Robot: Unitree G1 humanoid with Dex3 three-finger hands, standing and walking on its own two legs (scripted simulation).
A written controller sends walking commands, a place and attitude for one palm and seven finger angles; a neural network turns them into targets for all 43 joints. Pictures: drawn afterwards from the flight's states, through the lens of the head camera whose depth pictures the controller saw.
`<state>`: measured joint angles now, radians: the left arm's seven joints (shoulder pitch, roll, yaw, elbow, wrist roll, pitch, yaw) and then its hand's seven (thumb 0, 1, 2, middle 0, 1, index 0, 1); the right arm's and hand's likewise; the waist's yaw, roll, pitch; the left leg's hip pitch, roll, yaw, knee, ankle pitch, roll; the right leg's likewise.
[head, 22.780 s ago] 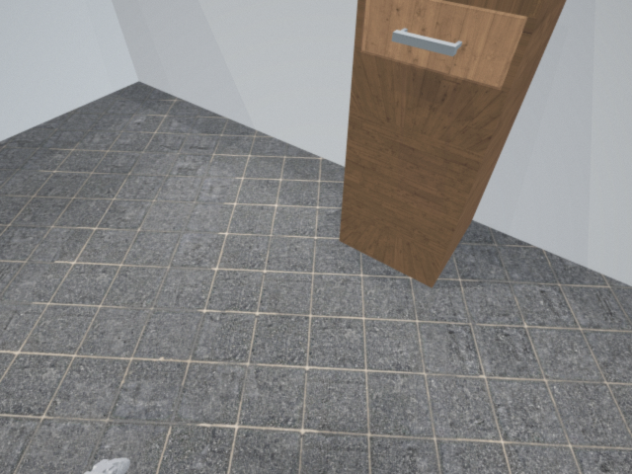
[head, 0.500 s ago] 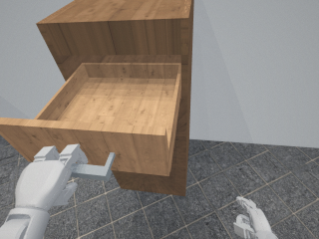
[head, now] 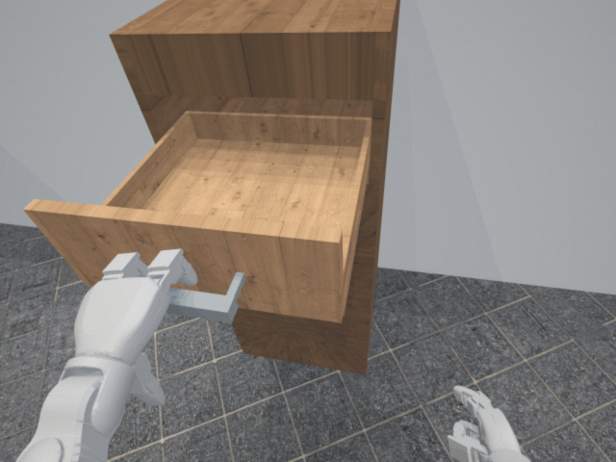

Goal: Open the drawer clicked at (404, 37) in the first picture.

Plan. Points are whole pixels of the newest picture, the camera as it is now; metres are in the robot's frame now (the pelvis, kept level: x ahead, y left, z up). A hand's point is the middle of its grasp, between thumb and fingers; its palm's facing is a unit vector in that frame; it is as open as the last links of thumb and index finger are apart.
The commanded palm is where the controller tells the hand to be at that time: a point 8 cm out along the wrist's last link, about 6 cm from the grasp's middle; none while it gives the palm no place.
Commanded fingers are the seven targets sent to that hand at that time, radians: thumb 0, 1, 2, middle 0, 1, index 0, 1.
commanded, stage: lift the hand off the handle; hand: left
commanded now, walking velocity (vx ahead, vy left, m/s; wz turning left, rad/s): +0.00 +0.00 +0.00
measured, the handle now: (176, 286) +0.27 +0.21 +0.13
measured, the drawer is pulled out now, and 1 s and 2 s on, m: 0.30 0.29 0.29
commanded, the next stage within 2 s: draw the hand back to the body in 1.40 s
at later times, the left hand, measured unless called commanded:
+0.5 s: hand (149, 305) +0.23 +0.23 +0.14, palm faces +0.09 -0.09 -0.99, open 13.6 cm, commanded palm +0.20 +0.23 +0.21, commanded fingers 0.00 -0.50 0.30 -0.30 -1.20 -0.30 -1.20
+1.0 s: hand (130, 256) +0.24 +0.22 +0.21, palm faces +0.20 -0.06 -0.98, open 13.5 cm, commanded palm +0.20 +0.22 +0.28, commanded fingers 0.00 -0.50 0.30 -0.30 -1.20 -0.30 -1.20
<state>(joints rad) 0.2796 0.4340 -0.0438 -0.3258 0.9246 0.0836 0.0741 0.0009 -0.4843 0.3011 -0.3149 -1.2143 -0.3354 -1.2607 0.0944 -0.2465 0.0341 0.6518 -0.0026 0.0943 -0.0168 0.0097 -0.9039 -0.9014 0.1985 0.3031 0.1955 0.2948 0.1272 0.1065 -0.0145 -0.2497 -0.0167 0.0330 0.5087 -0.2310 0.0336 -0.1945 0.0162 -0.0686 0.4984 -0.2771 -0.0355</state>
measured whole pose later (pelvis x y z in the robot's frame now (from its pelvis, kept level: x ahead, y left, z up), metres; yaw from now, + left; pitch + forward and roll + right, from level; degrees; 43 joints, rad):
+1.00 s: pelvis -0.01 +0.00 +0.01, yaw +1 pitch -5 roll +0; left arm -0.03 0.61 -0.02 -0.37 0.75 0.12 -0.15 0.00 -0.50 0.30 -0.42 -1.25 -0.39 -1.24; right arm 0.02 -0.26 0.06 0.67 0.04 0.05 0.00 0.01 -0.90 -0.90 0.20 0.30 0.20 0.29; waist 0.14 0.15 0.01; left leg -0.16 -0.03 0.02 0.40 -0.16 0.04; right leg -0.11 0.00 -0.08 0.42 -0.22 -0.03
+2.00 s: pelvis -0.01 +0.00 +0.00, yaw +1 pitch -3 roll +0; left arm 0.05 0.75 0.21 -0.52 0.60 0.15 -0.31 0.00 -0.50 0.30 -0.32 -1.20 -0.32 -1.21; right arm 0.05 -0.30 0.06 0.62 0.05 0.05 0.00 0.01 -0.90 -0.90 0.20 0.30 0.20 0.29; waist 0.12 0.14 0.00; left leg -0.24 -0.03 0.02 0.50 -0.21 0.04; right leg -0.18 0.01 -0.08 0.50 -0.26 -0.03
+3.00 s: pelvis +0.03 -0.01 +0.01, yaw -1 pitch -4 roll -1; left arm 0.25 0.40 0.49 -0.69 -0.11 -0.16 0.09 0.01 0.74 0.83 -0.22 -0.40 -0.22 -0.40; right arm 0.14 -0.22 0.02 0.68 0.01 -0.10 -0.04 0.01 -0.90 -0.90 0.20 0.30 0.20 0.30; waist 0.09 0.07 0.00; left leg -0.12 0.01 0.04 0.43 -0.24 0.02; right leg -0.04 0.05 -0.05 0.36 -0.25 -0.04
